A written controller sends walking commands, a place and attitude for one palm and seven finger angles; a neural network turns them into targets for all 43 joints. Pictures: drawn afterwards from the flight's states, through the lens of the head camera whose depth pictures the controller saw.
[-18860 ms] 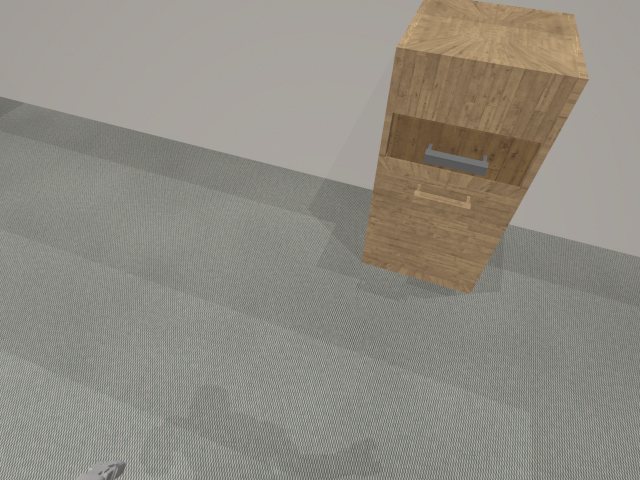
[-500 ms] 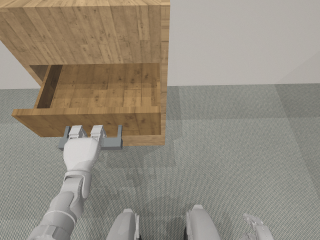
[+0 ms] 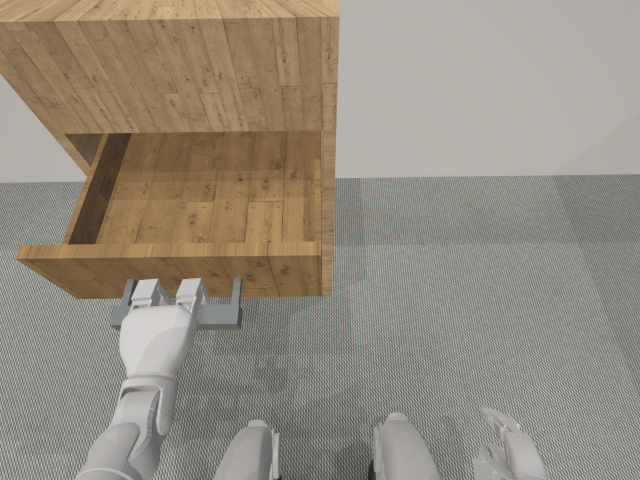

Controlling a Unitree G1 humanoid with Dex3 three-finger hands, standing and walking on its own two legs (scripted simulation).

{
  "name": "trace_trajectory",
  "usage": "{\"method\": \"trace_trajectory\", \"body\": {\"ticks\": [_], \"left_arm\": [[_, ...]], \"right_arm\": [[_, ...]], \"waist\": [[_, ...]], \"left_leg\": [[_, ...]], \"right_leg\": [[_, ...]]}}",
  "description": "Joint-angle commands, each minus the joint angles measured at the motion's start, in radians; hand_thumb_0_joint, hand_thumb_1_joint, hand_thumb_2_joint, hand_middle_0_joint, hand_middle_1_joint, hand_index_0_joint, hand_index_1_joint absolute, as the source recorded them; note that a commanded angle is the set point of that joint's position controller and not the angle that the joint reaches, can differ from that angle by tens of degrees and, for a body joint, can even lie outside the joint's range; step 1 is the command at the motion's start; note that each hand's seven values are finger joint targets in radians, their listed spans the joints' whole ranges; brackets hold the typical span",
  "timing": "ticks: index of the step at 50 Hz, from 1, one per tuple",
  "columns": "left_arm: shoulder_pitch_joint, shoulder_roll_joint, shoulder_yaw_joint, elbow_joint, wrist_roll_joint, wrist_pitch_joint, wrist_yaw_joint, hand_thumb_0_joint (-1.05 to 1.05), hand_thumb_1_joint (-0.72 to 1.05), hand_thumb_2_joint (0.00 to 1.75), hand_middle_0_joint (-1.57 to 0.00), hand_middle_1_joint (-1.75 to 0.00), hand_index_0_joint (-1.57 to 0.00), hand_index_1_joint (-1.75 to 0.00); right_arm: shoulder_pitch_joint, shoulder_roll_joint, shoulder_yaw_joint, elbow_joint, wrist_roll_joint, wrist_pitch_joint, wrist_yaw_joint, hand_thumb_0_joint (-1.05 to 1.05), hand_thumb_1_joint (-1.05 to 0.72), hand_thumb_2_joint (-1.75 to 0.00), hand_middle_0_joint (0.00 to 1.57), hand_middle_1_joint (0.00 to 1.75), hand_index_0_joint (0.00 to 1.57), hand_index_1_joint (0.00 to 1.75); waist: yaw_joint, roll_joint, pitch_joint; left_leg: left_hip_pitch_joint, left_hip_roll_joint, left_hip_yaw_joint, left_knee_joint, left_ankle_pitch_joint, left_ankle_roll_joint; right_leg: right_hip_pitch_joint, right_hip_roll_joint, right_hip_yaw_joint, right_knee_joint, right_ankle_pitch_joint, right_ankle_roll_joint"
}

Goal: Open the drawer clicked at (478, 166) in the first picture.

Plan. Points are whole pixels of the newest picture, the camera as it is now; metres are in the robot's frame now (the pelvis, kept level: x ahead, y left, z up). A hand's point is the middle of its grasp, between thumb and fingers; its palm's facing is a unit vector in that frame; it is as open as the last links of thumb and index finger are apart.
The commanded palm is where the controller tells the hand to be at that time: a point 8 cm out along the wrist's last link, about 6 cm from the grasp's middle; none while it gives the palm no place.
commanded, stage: pull the drawer open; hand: left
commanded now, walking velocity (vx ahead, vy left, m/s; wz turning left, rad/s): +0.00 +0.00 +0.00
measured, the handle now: (181, 301) +0.35 +0.21 -0.05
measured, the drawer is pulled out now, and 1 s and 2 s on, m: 0.21 0.30 0.30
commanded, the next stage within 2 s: open the thumb to release the handle in 0.92 s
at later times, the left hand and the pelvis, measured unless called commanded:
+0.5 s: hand (170, 384) +0.24 +0.21 -0.07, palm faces -0.06 -0.06 -1.00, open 6.0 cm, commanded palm +0.21 +0.21 -0.02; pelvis +0.00 -0.01 +0.00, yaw +0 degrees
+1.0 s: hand (165, 413) +0.21 +0.21 -0.07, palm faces -0.07 -0.08 -0.99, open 6.0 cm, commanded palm +0.19 +0.21 -0.02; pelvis +0.00 -0.01 -0.02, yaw +0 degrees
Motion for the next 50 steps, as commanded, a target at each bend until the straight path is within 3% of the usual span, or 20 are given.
{"method": "trace_trajectory", "body": {"ticks": [1,10,12,15,20,26,28,35,39,43,50], "left_arm": [[0.060,0.142,0.104,-0.191,-0.030,0.025,0.050,0.00,0.90,0.90,-0.40,-1.35,-0.40,-1.35],[0.148,0.137,0.109,-0.257,-0.025,0.031,0.070,0.00,0.90,0.90,-0.40,-1.35,-0.40,-1.35],[0.176,0.149,0.121,-0.273,-0.026,0.036,0.073,0.00,0.90,0.90,-0.40,-1.35,-0.40,-1.35],[0.209,0.129,0.102,-0.286,-0.026,0.040,0.075,0.00,0.90,0.90,-0.40,-1.35,-0.40,-1.35],[0.279,0.121,0.092,-0.328,-0.031,0.039,0.072,0.00,0.90,0.90,-0.40,-1.35,-0.40,-1.35],[0.352,0.135,0.114,-0.359,-0.029,0.017,0.071,0.00,0.90,0.90,-0.40,-1.35,-0.40,-1.35],[0.368,0.135,0.111,-0.384,-0.024,0.011,0.074,0.00,0.90,0.90,-0.40,-1.35,-0.40,-1.35],[0.427,0.134,0.110,-0.415,-0.023,-0.001,0.073,0.00,0.90,0.90,-0.40,-1.35,-0.40,-1.35],[0.465,0.132,0.109,-0.435,-0.029,-0.008,0.069,0.00,0.90,0.90,-0.40,-1.35,-0.40,-1.35],[0.560,0.141,0.127,-0.454,-0.033,-0.025,0.063,0.00,0.90,0.90,-0.40,-1.35,-0.40,-1.35],[0.607,0.140,0.122,-0.497,-0.038,-0.041,0.051,0.00,0.90,0.90,-0.40,-1.35,-0.40,-1.35]], "right_arm": [[-0.005,-0.127,-0.045,-0.122,-0.007,-0.033,-0.005,0.00,-0.90,-0.90,0.20,0.30,0.20,0.30],[-0.032,-0.126,-0.042,-0.133,-0.012,-0.033,-0.004,0.00,-0.90,-0.90,0.20,0.30,0.20,0.30],[-0.044,-0.127,-0.039,-0.138,-0.013,-0.034,-0.005,0.00,-0.90,-0.90,0.20,0.30,0.20,0.30],[-0.048,-0.124,-0.039,-0.145,-0.013,-0.037,-0.005,0.00,-0.90,-0.90,0.20,0.30,0.20,0.30],[-0.058,-0.118,-0.036,-0.159,-0.016,-0.042,-0.004,0.00,-0.90,-0.90,0.20,0.30,0.20,0.30],[-0.073,-0.114,-0.029,-0.171,-0.020,-0.048,-0.005,0.00,-0.90,-0.90,0.20,0.30,0.20,0.30],[-0.084,-0.113,-0.026,-0.177,-0.022,-0.048,-0.003,0.00,-0.90,-0.90,0.20,0.30,0.20,0.30],[-0.099,-0.111,-0.024,-0.194,-0.028,-0.050,0.001,0.00,-0.90,-0.90,0.20,0.30,0.20,0.30],[-0.100,-0.108,-0.021,-0.201,-0.031,-0.054,-0.001,0.00,-0.90,-0.90,0.20,0.30,0.20,0.30],[-0.106,-0.103,-0.017,-0.216,-0.031,-0.057,0.002,0.00,-0.90,-0.90,0.20,0.30,0.20,0.30],[-0.110,-0.102,-0.016,-0.234,-0.033,-0.053,0.014,0.00,-0.90,-0.90,0.20,0.30,0.20,0.30]], "waist": [[0.043,-0.032,-0.355],[0.040,-0.036,-0.329],[0.050,-0.007,-0.334],[0.045,-0.036,-0.327],[0.049,-0.031,-0.325],[0.058,-0.045,-0.309],[0.061,-0.009,-0.312],[0.059,-0.031,-0.278],[0.061,-0.043,-0.293],[0.085,-0.028,-0.311],[0.083,-0.033,-0.297]], "left_leg": [[0.212,-0.084,0.026,-0.142,0.336,0.045],[0.206,-0.082,0.024,-0.128,0.312,0.044],[0.210,-0.085,0.023,-0.128,0.323,0.042],[0.212,-0.083,0.022,-0.129,0.305,0.043],[0.222,-0.082,0.020,-0.127,0.311,0.042],[0.193,-0.084,0.020,-0.112,0.291,0.043],[0.203,-0.084,0.022,-0.107,0.298,0.042],[0.181,-0.083,0.017,-0.095,0.259,0.043],[0.172,-0.084,0.018,-0.083,0.257,0.046],[0.165,-0.089,0.022,-0.080,0.267,0.043],[0.146,-0.085,0.021,-0.068,0.264,0.044]], "right_leg": [[0.309,0.054,-0.046,-0.155,0.356,-0.063],[0.284,0.055,-0.043,-0.150,0.340,-0.063],[0.287,0.055,-0.044,-0.142,0.347,-0.067],[0.279,0.055,-0.045,-0.148,0.323,-0.063],[0.282,0.053,-0.046,-0.145,0.332,-0.064],[0.278,0.052,-0.037,-0.136,0.328,-0.065],[0.263,0.051,-0.036,-0.129,0.329,-0.067],[0.229,0.051,-0.038,-0.126,0.278,-0.067],[0.238,0.047,-0.036,-0.121,0.285,-0.065],[0.250,0.046,-0.034,-0.104,0.298,-0.068],[0.240,0.047,-0.024,-0.098,0.310,-0.069]]}}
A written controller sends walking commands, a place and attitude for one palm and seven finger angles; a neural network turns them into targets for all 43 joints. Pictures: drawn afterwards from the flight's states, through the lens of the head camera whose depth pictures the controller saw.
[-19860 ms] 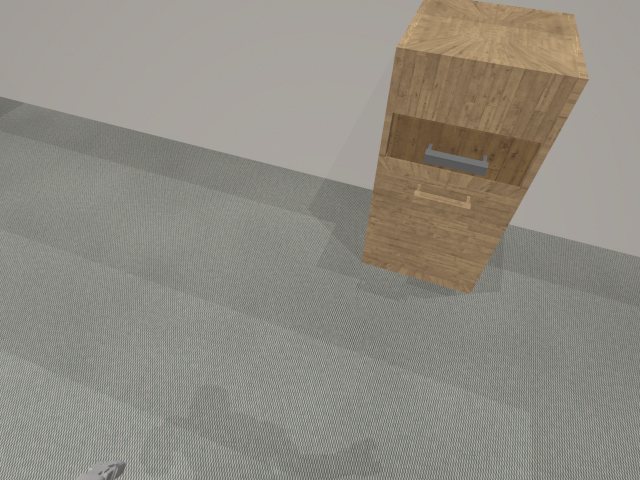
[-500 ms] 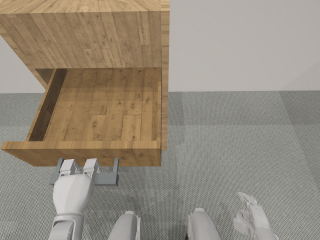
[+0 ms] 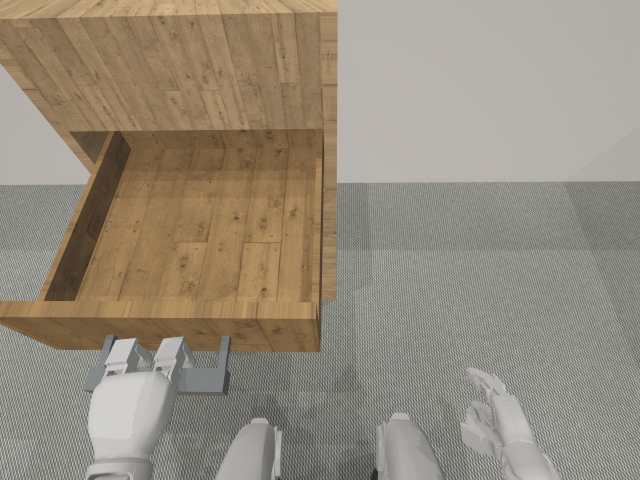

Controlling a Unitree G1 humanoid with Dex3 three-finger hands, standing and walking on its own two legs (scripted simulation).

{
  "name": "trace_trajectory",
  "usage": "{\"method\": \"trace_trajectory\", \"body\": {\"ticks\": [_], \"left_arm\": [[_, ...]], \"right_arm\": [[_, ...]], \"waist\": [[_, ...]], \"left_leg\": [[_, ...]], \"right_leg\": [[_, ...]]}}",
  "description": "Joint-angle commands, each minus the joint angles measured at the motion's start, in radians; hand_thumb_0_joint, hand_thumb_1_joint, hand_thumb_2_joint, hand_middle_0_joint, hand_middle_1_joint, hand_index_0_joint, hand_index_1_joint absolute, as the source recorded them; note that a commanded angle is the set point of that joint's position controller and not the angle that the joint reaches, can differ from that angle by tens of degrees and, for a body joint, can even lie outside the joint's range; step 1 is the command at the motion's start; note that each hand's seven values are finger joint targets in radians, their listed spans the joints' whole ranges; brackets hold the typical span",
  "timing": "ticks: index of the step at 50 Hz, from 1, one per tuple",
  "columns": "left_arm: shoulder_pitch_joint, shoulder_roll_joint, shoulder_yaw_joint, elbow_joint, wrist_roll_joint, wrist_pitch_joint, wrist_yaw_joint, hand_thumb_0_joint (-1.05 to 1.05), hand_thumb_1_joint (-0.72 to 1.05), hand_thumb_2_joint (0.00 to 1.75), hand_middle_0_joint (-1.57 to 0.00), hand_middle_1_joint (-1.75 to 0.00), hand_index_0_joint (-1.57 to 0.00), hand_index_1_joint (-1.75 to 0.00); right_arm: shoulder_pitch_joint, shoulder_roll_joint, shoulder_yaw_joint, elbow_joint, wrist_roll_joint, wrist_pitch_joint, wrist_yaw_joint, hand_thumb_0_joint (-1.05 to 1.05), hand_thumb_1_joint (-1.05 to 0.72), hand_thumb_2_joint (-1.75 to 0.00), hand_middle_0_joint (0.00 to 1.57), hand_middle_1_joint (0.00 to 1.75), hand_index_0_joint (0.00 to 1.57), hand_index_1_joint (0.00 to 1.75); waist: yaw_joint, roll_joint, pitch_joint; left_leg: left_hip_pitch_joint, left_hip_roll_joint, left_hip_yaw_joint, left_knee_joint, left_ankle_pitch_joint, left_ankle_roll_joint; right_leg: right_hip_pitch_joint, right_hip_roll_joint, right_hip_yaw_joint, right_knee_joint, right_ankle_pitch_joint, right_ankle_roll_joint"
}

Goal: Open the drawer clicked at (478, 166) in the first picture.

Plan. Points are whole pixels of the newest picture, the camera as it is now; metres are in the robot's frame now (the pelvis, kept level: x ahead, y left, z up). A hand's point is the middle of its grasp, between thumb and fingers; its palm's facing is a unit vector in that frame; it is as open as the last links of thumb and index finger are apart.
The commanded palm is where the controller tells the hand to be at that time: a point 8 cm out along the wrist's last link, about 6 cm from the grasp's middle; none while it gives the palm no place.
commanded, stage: open the thumb to release the handle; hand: left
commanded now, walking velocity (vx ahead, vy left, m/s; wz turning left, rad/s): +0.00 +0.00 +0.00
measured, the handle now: (163, 362) +0.26 +0.22 -0.03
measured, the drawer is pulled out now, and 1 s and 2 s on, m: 0.30 0.30 0.30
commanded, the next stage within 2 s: lift the hand off the handle in 0.52 s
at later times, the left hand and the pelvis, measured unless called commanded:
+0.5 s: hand (149, 408) +0.21 +0.23 -0.05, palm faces -0.05 -0.06 -1.00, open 11.8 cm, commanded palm +0.19 +0.22 +0.00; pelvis -0.01 +0.00 +0.00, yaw +1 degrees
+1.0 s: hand (154, 401) +0.22 +0.22 -0.05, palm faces -0.03 -0.06 -1.00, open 13.7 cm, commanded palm +0.20 +0.22 +0.01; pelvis -0.01 +0.00 +0.01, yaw +1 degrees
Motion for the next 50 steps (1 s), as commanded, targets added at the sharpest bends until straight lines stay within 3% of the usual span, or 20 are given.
{"method": "trace_trajectory", "body": {"ticks": [1,3,4,8,12,13,14,16,21,26,28,29,31,32,38,50], "left_arm": [[-0.088,0.142,0.074,-0.167,-0.008,0.009,0.064,0.00,0.90,0.90,-0.40,-1.35,-0.40,-1.35],[-0.080,0.170,0.136,-0.123,0.004,0.003,0.084,0.00,0.76,0.84,-0.39,-1.34,-0.39,-1.34],[-0.031,0.152,0.123,-0.088,0.004,0.010,0.084,0.00,0.69,0.81,-0.38,-1.33,-0.38,-1.33],[-0.048,0.148,0.106,-0.105,-0.009,0.044,0.080,0.00,0.41,0.69,-0.36,-1.30,-0.36,-1.30],[-0.045,0.117,0.044,-0.111,-0.033,0.063,0.043,0.00,0.13,0.57,-0.35,-1.27,-0.35,-1.27],[-0.028,0.124,0.050,-0.101,-0.031,0.057,0.036,0.00,0.06,0.54,-0.34,-1.26,-0.34,-1.26],[-0.039,0.115,0.027,-0.112,-0.033,0.053,0.028,0.00,-0.01,0.51,-0.33,-1.25,-0.33,-1.25],[-0.065,0.141,0.056,-0.088,-0.027,0.040,0.023,0.00,-0.15,0.45,-0.32,-1.24,-0.32,-1.24],[-0.078,0.141,0.066,-0.078,-0.018,0.011,0.036,0.00,-0.50,0.30,-0.30,-1.20,-0.30,-1.20],[-0.105,0.124,0.050,-0.075,-0.012,0.021,0.051,0.00,-0.50,0.30,-0.30,-1.20,-0.30,-1.20],[-0.097,0.128,0.052,-0.085,-0.011,0.030,0.055,0.00,-0.50,0.30,-0.30,-1.20,-0.30,-1.20],[-0.111,0.124,0.043,-0.085,-0.010,0.034,0.056,0.00,-0.50,0.30,-0.30,-1.20,-0.30,-1.20],[-0.078,0.125,0.041,-0.110,-0.017,0.046,0.053,0.00,-0.50,0.30,-0.30,-1.20,-0.30,-1.20],[-0.102,0.127,0.035,-0.109,-0.020,0.054,0.050,0.00,-0.50,0.30,-0.30,-1.20,-0.30,-1.20],[-0.176,0.125,0.028,-0.077,-0.009,0.050,0.049,0.00,-0.50,0.30,-0.30,-1.20,-0.30,-1.20],[-0.187,0.141,0.051,-0.099,-0.021,0.060,0.065,0.00,-0.50,0.30,-0.30,-1.20,-0.30,-1.20]], "right_arm": [[-0.057,-0.122,-0.041,-0.111,-0.010,-0.037,-0.009,0.00,-0.90,-0.90,0.20,0.30,0.20,0.30],[-0.042,-0.121,-0.049,-0.098,-0.012,-0.051,-0.022,0.00,-0.90,-0.90,0.20,0.30,0.20,0.30],[-0.039,-0.119,-0.050,-0.099,-0.011,-0.054,-0.022,0.00,-0.90,-0.90,0.20,0.30,0.20,0.30],[-0.037,-0.125,-0.053,-0.097,-0.003,-0.048,-0.026,0.00,-0.90,-0.90,0.20,0.30,0.20,0.30],[-0.038,-0.128,-0.047,-0.101,0.006,-0.054,-0.031,0.00,-0.90,-0.90,0.20,0.30,0.20,0.30],[-0.038,-0.125,-0.045,-0.100,0.007,-0.054,-0.033,0.00,-0.90,-0.90,0.20,0.30,0.20,0.30],[-0.038,-0.127,-0.043,-0.104,0.007,-0.056,-0.034,0.00,-0.90,-0.90,0.20,0.30,0.20,0.30],[-0.037,-0.124,-0.042,-0.096,0.006,-0.058,-0.038,0.00,-0.90,-0.90,0.20,0.30,0.20,0.30],[-0.033,-0.123,-0.046,-0.091,0.001,-0.062,-0.035,0.00,-0.90,-0.90,0.20,0.30,0.20,0.30],[-0.034,-0.126,-0.049,-0.093,-0.001,-0.062,-0.029,0.00,-0.90,-0.90,0.20,0.30,0.20,0.30],[-0.037,-0.126,-0.048,-0.096,0.001,-0.061,-0.028,0.00,-0.90,-0.90,0.20,0.30,0.20,0.30],[-0.032,-0.126,-0.050,-0.093,0.000,-0.060,-0.028,0.00,-0.90,-0.90,0.20,0.30,0.20,0.30],[-0.035,-0.126,-0.050,-0.106,0.005,-0.058,-0.028,0.00,-0.90,-0.90,0.20,0.30,0.20,0.30],[-0.041,-0.128,-0.046,-0.103,0.005,-0.058,-0.031,0.00,-0.90,-0.90,0.20,0.30,0.20,0.30],[-0.038,-0.124,-0.042,-0.085,0.005,-0.064,-0.040,0.00,-0.90,-0.90,0.20,0.30,0.20,0.30],[-0.029,-0.124,-0.049,-0.084,0.009,-0.066,-0.041,0.00,-0.90,-0.90,0.20,0.30,0.20,0.30]], "waist": [[-0.025,-0.039,-0.251],[0.010,-0.034,-0.287],[0.014,-0.035,-0.283],[0.015,-0.034,-0.340],[-0.005,-0.061,-0.309],[0.006,-0.067,-0.305],[-0.002,-0.060,-0.287],[-0.002,-0.073,-0.255],[0.007,-0.034,-0.259],[-0.004,-0.033,-0.257],[0.006,-0.006,-0.282],[-0.001,-0.028,-0.283],[0.009,-0.025,-0.285],[-0.002,-0.028,-0.282],[-0.012,-0.024,-0.255],[-0.002,-0.006,-0.300]], "left_leg": [[0.158,-0.083,0.024,-0.121,0.269,0.070],[0.146,-0.087,0.030,-0.118,0.255,0.068],[0.156,-0.088,0.028,-0.124,0.263,0.069],[0.198,-0.090,0.032,-0.140,0.296,0.068],[0.191,-0.089,0.025,-0.159,0.275,0.073],[0.185,-0.089,0.026,-0.160,0.271,0.071],[0.178,-0.088,0.025,-0.163,0.255,0.074],[0.157,-0.087,0.028,-0.161,0.218,0.073],[0.168,-0.087,0.025,-0.160,0.215,0.071],[0.177,-0.085,0.021,-0.160,0.211,0.071],[0.190,-0.086,0.021,-0.166,0.229,0.070],[0.195,-0.084,0.018,-0.165,0.235,0.071],[0.201,-0.087,0.020,-0.178,0.229,0.070],[0.200,-0.085,0.018,-0.180,0.230,0.071],[0.200,-0.082,0.017,-0.184,0.207,0.071],[0.249,-0.084,0.023,-0.207,0.248,0.069]], "right_leg": [[0.207,0.030,-0.015,-0.204,0.326,-0.037],[0.220,0.032,-0.019,-0.195,0.285,-0.036],[0.225,0.035,-0.027,-0.197,0.295,-0.039],[0.258,0.032,-0.028,-0.205,0.324,-0.037],[0.282,0.031,-0.030,-0.233,0.316,-0.034],[0.275,0.033,-0.031,-0.229,0.301,-0.032],[0.276,0.029,-0.032,-0.240,0.287,-0.033],[0.259,0.030,-0.025,-0.252,0.235,-0.031],[0.226,0.032,-0.033,-0.239,0.201,-0.038],[0.204,0.033,-0.042,-0.239,0.187,-0.039],[0.213,0.032,-0.043,-0.232,0.201,-0.041],[0.215,0.034,-0.045,-0.232,0.215,-0.040],[0.238,0.034,-0.044,-0.244,0.204,-0.041],[0.239,0.033,-0.043,-0.248,0.211,-0.040],[0.211,0.031,-0.044,-0.258,0.173,-0.036],[0.266,0.036,-0.043,-0.271,0.220,-0.038]]}}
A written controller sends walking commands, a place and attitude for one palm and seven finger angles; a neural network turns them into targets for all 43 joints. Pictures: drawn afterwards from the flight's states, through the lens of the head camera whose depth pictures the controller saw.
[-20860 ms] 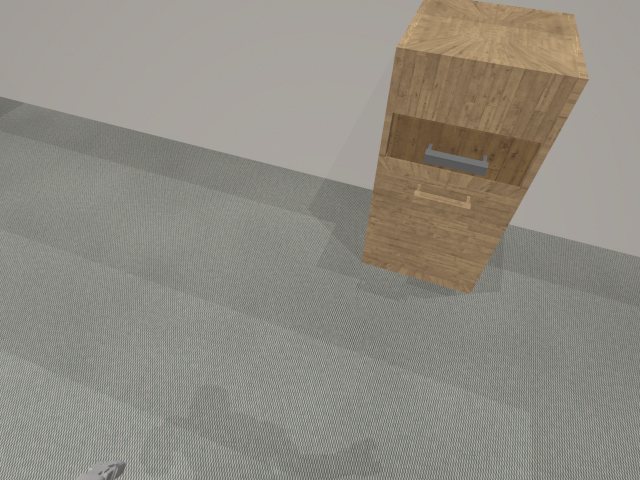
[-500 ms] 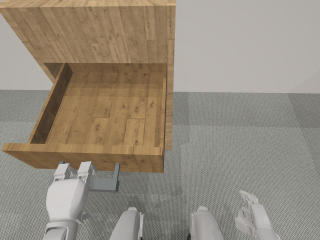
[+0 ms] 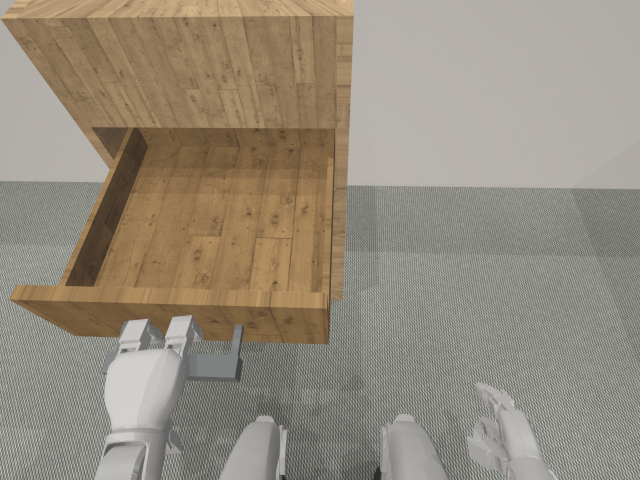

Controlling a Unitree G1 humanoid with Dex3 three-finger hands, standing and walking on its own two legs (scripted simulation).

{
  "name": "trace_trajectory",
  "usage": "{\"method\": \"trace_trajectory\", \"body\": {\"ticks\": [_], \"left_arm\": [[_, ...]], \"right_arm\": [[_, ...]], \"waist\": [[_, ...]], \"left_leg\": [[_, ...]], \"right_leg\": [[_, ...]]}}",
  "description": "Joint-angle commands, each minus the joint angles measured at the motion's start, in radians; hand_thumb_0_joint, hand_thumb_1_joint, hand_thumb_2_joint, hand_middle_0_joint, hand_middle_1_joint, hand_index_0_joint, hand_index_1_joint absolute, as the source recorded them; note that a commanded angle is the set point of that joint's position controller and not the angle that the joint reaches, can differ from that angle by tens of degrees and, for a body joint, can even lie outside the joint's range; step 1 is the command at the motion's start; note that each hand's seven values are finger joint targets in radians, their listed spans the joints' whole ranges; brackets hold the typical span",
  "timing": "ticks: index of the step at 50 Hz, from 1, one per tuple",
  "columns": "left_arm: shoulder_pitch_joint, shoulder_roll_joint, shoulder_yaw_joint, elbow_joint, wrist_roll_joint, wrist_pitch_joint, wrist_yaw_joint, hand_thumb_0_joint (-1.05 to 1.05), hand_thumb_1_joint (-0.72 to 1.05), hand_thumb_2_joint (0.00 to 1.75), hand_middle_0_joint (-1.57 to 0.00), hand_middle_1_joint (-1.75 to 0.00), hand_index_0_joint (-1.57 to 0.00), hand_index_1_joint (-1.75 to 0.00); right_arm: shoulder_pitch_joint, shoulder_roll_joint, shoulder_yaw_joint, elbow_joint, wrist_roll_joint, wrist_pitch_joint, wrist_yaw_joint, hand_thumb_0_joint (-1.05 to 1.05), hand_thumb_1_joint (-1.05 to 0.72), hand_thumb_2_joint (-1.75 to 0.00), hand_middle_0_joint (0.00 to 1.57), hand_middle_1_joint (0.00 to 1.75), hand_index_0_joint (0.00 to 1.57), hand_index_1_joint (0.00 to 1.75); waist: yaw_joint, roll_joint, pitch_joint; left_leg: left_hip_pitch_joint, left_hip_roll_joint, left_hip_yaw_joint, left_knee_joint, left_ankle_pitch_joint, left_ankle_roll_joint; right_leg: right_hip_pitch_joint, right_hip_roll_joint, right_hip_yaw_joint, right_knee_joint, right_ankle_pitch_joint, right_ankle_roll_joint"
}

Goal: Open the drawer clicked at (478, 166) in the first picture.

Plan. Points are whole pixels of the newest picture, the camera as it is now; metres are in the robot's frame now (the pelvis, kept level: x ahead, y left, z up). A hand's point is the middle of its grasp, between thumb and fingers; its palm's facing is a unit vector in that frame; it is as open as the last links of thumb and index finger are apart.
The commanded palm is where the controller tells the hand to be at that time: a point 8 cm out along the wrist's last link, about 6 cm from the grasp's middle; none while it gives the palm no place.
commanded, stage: lift the hand off the handle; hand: left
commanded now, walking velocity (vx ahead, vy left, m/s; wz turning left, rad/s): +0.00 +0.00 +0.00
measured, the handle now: (178, 348) +0.28 +0.21 -0.04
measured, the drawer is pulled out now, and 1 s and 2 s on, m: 0.30 0.30 0.30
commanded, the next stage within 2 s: none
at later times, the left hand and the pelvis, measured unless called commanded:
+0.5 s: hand (156, 380) +0.24 +0.22 -0.02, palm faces -0.04 -0.07 -1.00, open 13.6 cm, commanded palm +0.22 +0.21 +0.04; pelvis +0.01 +0.00 +0.03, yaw +0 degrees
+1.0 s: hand (144, 376) +0.23 +0.21 +0.02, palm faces -0.01 -0.09 -1.00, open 13.8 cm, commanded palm +0.21 +0.20 +0.08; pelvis +0.02 +0.00 +0.05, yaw +0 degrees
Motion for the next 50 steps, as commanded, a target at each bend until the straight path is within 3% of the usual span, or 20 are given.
{"method": "trace_trajectory", "body": {"ticks": [1,10,14,17,19,20,27,31,38,43,45,50], "left_arm": [[-0.042,0.146,0.090,-0.233,-0.018,0.017,0.048,0.00,-0.50,0.30,-0.30,-1.20,-0.30,-1.20],[-0.060,0.130,0.057,-0.244,-0.029,0.029,0.021,0.00,-0.50,0.30,-0.30,-1.20,-0.30,-1.20],[0.012,0.140,0.075,-0.250,-0.038,0.025,0.016,0.00,-0.50,0.30,-0.30,-1.20,-0.30,-1.20],[-0.013,0.156,0.088,-0.257,-0.027,0.026,0.017,0.00,-0.50,0.30,-0.30,-1.20,-0.30,-1.20],[-0.013,0.132,0.061,-0.263,-0.025,0.027,0.016,0.00,-0.50,0.30,-0.30,-1.20,-0.30,-1.20],[-0.033,0.135,0.061,-0.277,-0.032,0.025,0.014,0.00,-0.50,0.30,-0.30,-1.20,-0.30,-1.20],[0.031,0.145,0.071,-0.325,-0.039,0.028,0.002,0.00,-0.50,0.30,-0.30,-1.20,-0.30,-1.20],[0.080,0.129,0.053,-0.326,-0.038,0.034,-0.007,0.00,-0.50,0.30,-0.30,-1.20,-0.30,-1.20],[0.124,0.130,0.057,-0.336,-0.044,0.048,-0.021,0.00,-0.50,0.30,-0.30,-1.20,-0.30,-1.20],[0.140,0.151,0.073,-0.364,-0.048,0.042,-0.037,0.00,-0.50,0.30,-0.30,-1.20,-0.30,-1.20],[0.099,0.147,0.063,-0.378,-0.045,0.035,-0.041,0.00,-0.50,0.30,-0.30,-1.20,-0.30,-1.20],[0.130,0.159,0.084,-0.390,-0.051,0.026,-0.050,0.00,-0.50,0.30,-0.30,-1.20,-0.30,-1.20]], "right_arm": [[-0.051,-0.117,-0.043,-0.143,0.000,-0.038,-0.010,0.00,-0.90,-0.90,0.20,0.30,0.20,0.30],[-0.045,-0.120,-0.037,-0.146,0.004,-0.045,-0.013,0.00,-0.90,-0.90,0.20,0.30,0.20,0.30],[-0.038,-0.120,-0.036,-0.158,0.004,-0.045,-0.012,0.00,-0.90,-0.90,0.20,0.30,0.20,0.30],[-0.041,-0.124,-0.034,-0.159,0.003,-0.041,-0.011,0.00,-0.90,-0.90,0.20,0.30,0.20,0.30],[-0.037,-0.120,-0.036,-0.163,0.005,-0.040,-0.006,0.00,-0.90,-0.90,0.20,0.30,0.20,0.30],[-0.034,-0.121,-0.036,-0.163,0.004,-0.040,-0.006,0.00,-0.90,-0.90,0.20,0.30,0.20,0.30],[-0.026,-0.123,-0.035,-0.184,0.004,-0.039,0.000,0.00,-0.90,-0.90,0.20,0.30,0.20,0.30],[-0.028,-0.120,-0.033,-0.193,0.006,-0.028,0.012,0.00,-0.90,-0.90,0.20,0.30,0.20,0.30],[-0.024,-0.119,-0.029,-0.211,0.010,-0.021,0.021,0.00,-0.90,-0.90,0.20,0.30,0.20,0.30],[-0.024,-0.118,-0.027,-0.221,0.012,-0.018,0.024,0.00,-0.90,-0.90,0.20,0.30,0.20,0.30],[-0.024,-0.118,-0.027,-0.219,0.010,-0.018,0.024,0.00,-0.90,-0.90,0.20,0.30,0.20,0.30],[-0.021,-0.118,-0.027,-0.226,0.012,-0.018,0.026,0.00,-0.90,-0.90,0.20,0.30,0.20,0.30]], "waist": [[-0.009,-0.019,-0.316],[-0.027,-0.017,-0.259],[-0.014,-0.028,-0.250],[-0.014,-0.019,-0.239],[-0.019,0.001,-0.238],[-0.024,-0.017,-0.242],[-0.012,0.002,-0.259],[-0.014,-0.023,-0.209],[-0.008,-0.048,-0.199],[-0.003,-0.036,-0.177],[-0.014,-0.036,-0.164],[-0.003,-0.034,-0.162]], "left_leg": [[0.248,-0.070,0.046,-0.188,0.211,0.064],[0.291,-0.065,0.043,-0.234,0.202,0.064],[0.300,-0.067,0.047,-0.247,0.225,0.066],[0.306,-0.066,0.044,-0.262,0.217,0.064],[0.334,-0.066,0.046,-0.267,0.228,0.064],[0.339,-0.065,0.048,-0.267,0.233,0.066],[0.390,-0.064,0.047,-0.298,0.291,0.065],[0.385,-0.064,0.047,-0.315,0.273,0.063],[0.407,-0.065,0.056,-0.343,0.280,0.065],[0.428,-0.067,0.059,-0.365,0.276,0.066],[0.434,-0.065,0.057,-0.368,0.266,0.067],[0.452,-0.067,0.059,-0.388,0.278,0.066]], "right_leg": [[0.250,0.047,-0.022,-0.239,0.189,-0.042],[0.259,0.049,-0.030,-0.284,0.172,-0.039],[0.300,0.048,-0.031,-0.297,0.210,-0.041],[0.296,0.050,-0.032,-0.304,0.190,-0.043],[0.294,0.051,-0.036,-0.310,0.199,-0.043],[0.303,0.049,-0.031,-0.316,0.210,-0.040],[0.356,0.053,-0.035,-0.329,0.275,-0.045],[0.364,0.054,-0.039,-0.349,0.264,-0.043],[0.417,0.052,-0.028,-0.381,0.296,-0.039],[0.435,0.053,-0.024,-0.405,0.291,-0.039],[0.425,0.051,-0.023,-0.414,0.279,-0.038],[0.455,0.051,-0.022,-0.427,0.296,-0.039]]}}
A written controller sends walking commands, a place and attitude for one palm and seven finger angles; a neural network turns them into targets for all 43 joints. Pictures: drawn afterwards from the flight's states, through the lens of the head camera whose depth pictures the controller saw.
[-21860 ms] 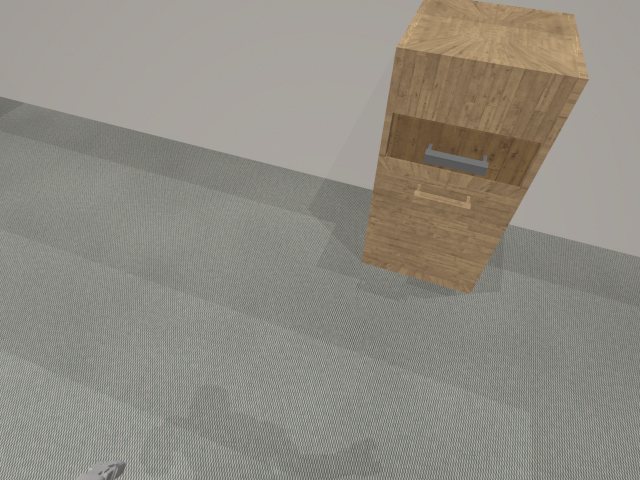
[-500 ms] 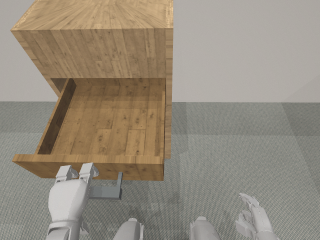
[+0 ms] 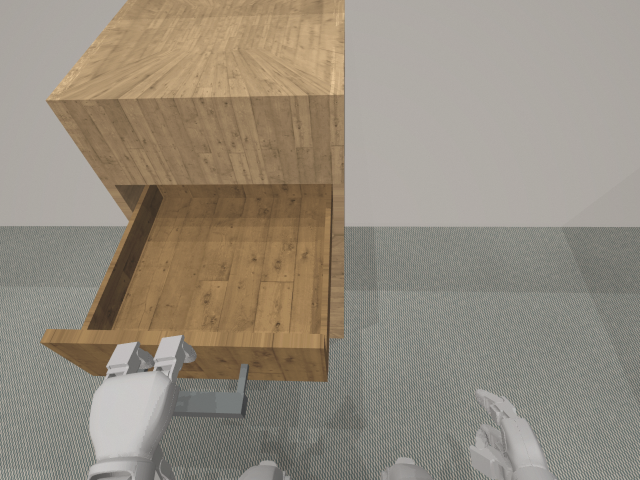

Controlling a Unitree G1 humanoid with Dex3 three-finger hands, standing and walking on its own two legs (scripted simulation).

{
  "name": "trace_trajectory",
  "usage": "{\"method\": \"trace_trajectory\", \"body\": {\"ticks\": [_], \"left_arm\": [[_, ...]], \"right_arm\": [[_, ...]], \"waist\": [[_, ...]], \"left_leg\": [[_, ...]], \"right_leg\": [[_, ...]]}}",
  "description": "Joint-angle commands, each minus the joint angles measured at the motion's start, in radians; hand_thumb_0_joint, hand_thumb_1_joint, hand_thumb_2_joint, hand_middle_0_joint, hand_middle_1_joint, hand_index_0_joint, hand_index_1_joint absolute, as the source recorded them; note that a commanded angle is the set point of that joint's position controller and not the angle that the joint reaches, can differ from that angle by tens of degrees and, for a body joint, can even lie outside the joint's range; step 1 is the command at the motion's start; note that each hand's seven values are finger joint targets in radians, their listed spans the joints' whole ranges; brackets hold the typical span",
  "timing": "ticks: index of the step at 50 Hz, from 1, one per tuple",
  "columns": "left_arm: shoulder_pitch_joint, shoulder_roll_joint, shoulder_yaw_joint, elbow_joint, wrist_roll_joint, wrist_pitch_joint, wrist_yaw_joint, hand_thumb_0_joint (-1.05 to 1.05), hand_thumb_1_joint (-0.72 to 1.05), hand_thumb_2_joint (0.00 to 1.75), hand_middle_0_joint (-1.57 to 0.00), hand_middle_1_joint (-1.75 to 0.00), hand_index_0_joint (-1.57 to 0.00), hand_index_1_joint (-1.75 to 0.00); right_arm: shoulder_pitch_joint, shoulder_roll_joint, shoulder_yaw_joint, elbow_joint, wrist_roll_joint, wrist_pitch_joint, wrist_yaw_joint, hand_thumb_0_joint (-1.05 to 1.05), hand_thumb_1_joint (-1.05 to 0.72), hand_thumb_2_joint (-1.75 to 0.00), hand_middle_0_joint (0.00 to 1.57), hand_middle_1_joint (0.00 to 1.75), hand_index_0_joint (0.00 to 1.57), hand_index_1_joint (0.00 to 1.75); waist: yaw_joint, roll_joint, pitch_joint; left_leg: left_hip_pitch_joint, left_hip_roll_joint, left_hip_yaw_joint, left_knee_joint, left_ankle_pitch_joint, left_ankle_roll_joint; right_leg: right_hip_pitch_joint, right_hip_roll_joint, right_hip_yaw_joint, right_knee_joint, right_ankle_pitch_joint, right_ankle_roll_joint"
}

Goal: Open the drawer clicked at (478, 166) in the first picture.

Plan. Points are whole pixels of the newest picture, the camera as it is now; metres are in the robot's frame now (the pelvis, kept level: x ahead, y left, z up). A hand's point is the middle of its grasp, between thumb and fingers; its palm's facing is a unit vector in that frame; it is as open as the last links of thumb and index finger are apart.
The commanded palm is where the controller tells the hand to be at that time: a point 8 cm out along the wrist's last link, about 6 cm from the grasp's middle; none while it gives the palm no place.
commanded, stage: lift the hand off the handle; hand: left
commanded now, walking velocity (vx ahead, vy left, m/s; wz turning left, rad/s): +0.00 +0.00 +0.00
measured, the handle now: (189, 386) +0.26 +0.22 -0.09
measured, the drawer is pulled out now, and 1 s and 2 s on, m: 0.30 0.30 0.30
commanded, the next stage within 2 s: draw the hand back to the body in 1.22 s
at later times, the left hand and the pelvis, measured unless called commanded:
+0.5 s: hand (157, 393) +0.22 +0.21 +0.01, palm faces +0.00 -0.11 -0.99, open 13.8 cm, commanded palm +0.20 +0.21 +0.07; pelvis +0.01 +0.00 +0.02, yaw +0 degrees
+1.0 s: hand (136, 385) +0.22 +0.22 +0.05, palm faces +0.02 -0.12 -0.99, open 13.8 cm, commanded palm +0.20 +0.22 +0.11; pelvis +0.02 +0.01 +0.03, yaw +0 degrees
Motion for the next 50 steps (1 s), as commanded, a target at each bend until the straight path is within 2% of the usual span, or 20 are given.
{"method": "trace_trajectory", "body": {"ticks": [1,2,3,8,12,14,16,18,19,21,27,29,33,34,38,39,43,47,48,50], "left_arm": [[-0.031,0.126,0.077,-0.204,0.002,-0.006,0.034,0.00,-0.50,0.30,-0.30,-1.20,-0.30,-1.20],[-0.041,0.129,0.073,-0.221,-0.004,-0.004,0.031,0.00,-0.50,0.30,-0.30,-1.20,-0.30,-1.20],[-0.030,0.133,0.081,-0.219,-0.005,-0.004,0.029,0.00,-0.50,0.30,-0.30,-1.20,-0.30,-1.20],[-0.017,0.138,0.084,-0.215,-0.015,0.001,0.013,0.00,-0.50,0.30,-0.30,-1.20,-0.30,-1.20],[-0.037,0.161,0.109,-0.230,-0.016,0.002,0.005,0.00,-0.50,0.30,-0.30,-1.20,-0.30,-1.20],[-0.055,0.139,0.080,-0.226,-0.016,0.002,-0.005,0.00,-0.50,0.30,-0.30,-1.20,-0.30,-1.20],[-0.063,0.131,0.064,-0.251,-0.018,-0.002,-0.011,0.00,-0.50,0.30,-0.30,-1.20,-0.30,-1.20],[-0.048,0.136,0.072,-0.246,-0.024,-0.001,-0.018,0.00,-0.50,0.30,-0.30,-1.20,-0.30,-1.20],[-0.041,0.138,0.074,-0.251,-0.022,-0.003,-0.020,0.00,-0.50,0.30,-0.30,-1.20,-0.30,-1.20],[-0.033,0.131,0.065,-0.256,-0.021,0.000,-0.022,0.00,-0.50,0.30,-0.30,-1.20,-0.30,-1.20],[0.010,0.165,0.108,-0.281,-0.027,0.011,-0.022,0.00,-0.50,0.30,-0.30,-1.20,-0.30,-1.20],[0.012,0.138,0.081,-0.286,-0.031,0.015,-0.029,0.00,-0.50,0.30,-0.30,-1.20,-0.30,-1.20],[-0.032,0.174,0.106,-0.308,-0.041,0.015,-0.050,0.00,-0.50,0.30,-0.30,-1.20,-0.30,-1.20],[-0.036,0.166,0.097,-0.309,-0.038,0.010,-0.056,0.00,-0.50,0.30,-0.30,-1.20,-0.30,-1.20],[0.016,0.163,0.096,-0.347,-0.050,-0.010,-0.077,0.00,-0.50,0.30,-0.30,-1.20,-0.30,-1.20],[0.041,0.143,0.076,-0.352,-0.055,-0.012,-0.082,0.00,-0.50,0.30,-0.30,-1.20,-0.30,-1.20],[0.000,0.174,0.101,-0.384,-0.047,-0.018,-0.085,0.00,-0.50,0.30,-0.30,-1.20,-0.30,-1.20],[0.005,0.176,0.108,-0.413,-0.050,-0.011,-0.088,0.00,-0.50,0.30,-0.30,-1.20,-0.30,-1.20],[0.021,0.192,0.125,-0.409,-0.050,-0.009,-0.088,0.00,-0.50,0.30,-0.30,-1.20,-0.30,-1.20],[-0.011,0.192,0.124,-0.414,-0.050,-0.004,-0.095,0.00,-0.50,0.30,-0.30,-1.20,-0.30,-1.20]], "right_arm": [[-0.079,-0.102,-0.040,-0.154,-0.001,-0.042,-0.002,0.00,-0.90,-0.90,0.20,0.30,0.20,0.30],[-0.080,-0.106,-0.038,-0.157,-0.001,-0.043,-0.001,0.00,-0.90,-0.90,0.20,0.30,0.20,0.30],[-0.073,-0.104,-0.040,-0.156,-0.002,-0.041,0.002,0.00,-0.90,-0.90,0.20,0.30,0.20,0.30],[-0.075,-0.105,-0.036,-0.161,0.002,-0.038,0.003,0.00,-0.90,-0.90,0.20,0.30,0.20,0.30],[-0.075,-0.108,-0.037,-0.162,0.006,-0.039,-0.003,0.00,-0.90,-0.90,0.20,0.30,0.20,0.30],[-0.072,-0.106,-0.039,-0.159,0.008,-0.039,-0.001,0.00,-0.90,-0.90,0.20,0.30,0.20,0.30],[-0.074,-0.104,-0.039,-0.164,0.007,-0.040,0.001,0.00,-0.90,-0.90,0.20,0.30,0.20,0.30],[-0.068,-0.104,-0.038,-0.163,0.006,-0.042,0.004,0.00,-0.90,-0.90,0.20,0.30,0.20,0.30],[-0.067,-0.105,-0.041,-0.163,0.009,-0.042,0.003,0.00,-0.90,-0.90,0.20,0.30,0.20,0.30],[-0.070,-0.103,-0.039,-0.169,0.009,-0.039,0.008,0.00,-0.90,-0.90,0.20,0.30,0.20,0.30],[-0.078,-0.103,-0.036,-0.175,0.014,-0.039,0.013,0.00,-0.90,-0.90,0.20,0.30,0.20,0.30],[-0.082,-0.101,-0.037,-0.174,0.017,-0.039,0.015,0.00,-0.90,-0.90,0.20,0.30,0.20,0.30],[-0.085,-0.103,-0.032,-0.169,0.015,-0.040,0.011,0.00,-0.90,-0.90,0.20,0.30,0.20,0.30],[-0.087,-0.103,-0.036,-0.165,0.017,-0.042,0.007,0.00,-0.90,-0.90,0.20,0.30,0.20,0.30],[-0.081,-0.099,-0.033,-0.169,0.014,-0.049,0.015,0.00,-0.90,-0.90,0.20,0.30,0.20,0.30],[-0.084,-0.097,-0.035,-0.176,0.017,-0.050,0.016,0.00,-0.90,-0.90,0.20,0.30,0.20,0.30],[-0.087,-0.099,-0.032,-0.176,0.011,-0.046,0.024,0.00,-0.90,-0.90,0.20,0.30,0.20,0.30],[-0.090,-0.098,-0.034,-0.183,0.017,-0.045,0.024,0.00,-0.90,-0.90,0.20,0.30,0.20,0.30],[-0.092,-0.095,-0.030,-0.185,0.015,-0.045,0.026,0.00,-0.90,-0.90,0.20,0.30,0.20,0.30],[-0.094,-0.097,-0.031,-0.180,0.017,-0.042,0.023,0.00,-0.90,-0.90,0.20,0.30,0.20,0.30]], "waist": [[-0.012,-0.030,-0.172],[-0.013,-0.008,-0.181],[-0.010,-0.039,-0.195],[-0.010,-0.069,-0.165],[-0.006,-0.041,-0.150],[-0.014,-0.040,-0.129],[-0.011,-0.023,-0.152],[-0.007,-0.049,-0.160],[-0.003,-0.029,-0.152],[-0.004,-0.053,-0.140],[0.012,-0.046,-0.137],[0.009,-0.039,-0.121],[0.005,-0.081,-0.127],[0.003,-0.052,-0.101],[0.013,-0.044,-0.137],[0.015,-0.035,-0.104],[0.014,-0.050,-0.108],[0.020,-0.014,-0.100],[0.027,-0.039,-0.112],[0.020,-0.033,-0.109]], "left_leg": [[0.156,-0.071,0.040,-0.150,0.215,0.067],[0.170,-0.070,0.040,-0.159,0.222,0.067],[0.180,-0.069,0.042,-0.158,0.231,0.068],[0.177,-0.071,0.045,-0.182,0.219,0.069],[0.196,-0.071,0.044,-0.205,0.220,0.068],[0.208,-0.069,0.043,-0.211,0.223,0.070],[0.231,-0.068,0.042,-0.219,0.232,0.071],[0.238,-0.067,0.042,-0.228,0.245,0.070],[0.243,-0.065,0.041,-0.231,0.260,0.069],[0.245,-0.063,0.042,-0.235,0.269,0.069],[0.262,-0.063,0.046,-0.262,0.289,0.065],[0.268,-0.062,0.046,-0.268,0.287,0.066],[0.284,-0.064,0.046,-0.282,0.276,0.070],[0.290,-0.062,0.046,-0.286,0.271,0.070],[0.329,-0.060,0.046,-0.293,0.331,0.068],[0.321,-0.058,0.043,-0.300,0.325,0.068],[0.334,-0.057,0.040,-0.307,0.324,0.066],[0.345,-0.055,0.039,-0.317,0.340,0.064],[0.349,-0.056,0.039,-0.321,0.338,0.064],[0.356,-0.055,0.040,-0.324,0.336,0.065]], "right_leg": [[0.160,0.043,-0.029,-0.204,0.237,-0.039],[0.167,0.042,-0.026,-0.210,0.238,-0.042],[0.170,0.043,-0.025,-0.210,0.244,-0.039],[0.207,0.038,-0.021,-0.240,0.251,-0.034],[0.225,0.040,-0.020,-0.257,0.250,-0.038],[0.218,0.041,-0.026,-0.263,0.248,-0.036],[0.225,0.040,-0.027,-0.267,0.246,-0.038],[0.242,0.040,-0.027,-0.272,0.257,-0.036],[0.250,0.041,-0.028,-0.270,0.283,-0.039],[0.257,0.040,-0.028,-0.276,0.296,-0.037],[0.308,0.038,-0.019,-0.294,0.334,-0.040],[0.309,0.037,-0.020,-0.300,0.338,-0.038],[0.327,0.032,-0.011,-0.326,0.325,-0.030],[0.318,0.034,-0.012,-0.328,0.321,-0.033],[0.343,0.032,-0.017,-0.326,0.366,-0.035],[0.343,0.033,-0.022,-0.328,0.361,-0.037],[0.334,0.032,-0.016,-0.337,0.345,-0.035],[0.353,0.032,-0.014,-0.342,0.366,-0.041],[0.359,0.031,-0.016,-0.343,0.357,-0.038],[0.356,0.030,-0.014,-0.351,0.357,-0.036]]}}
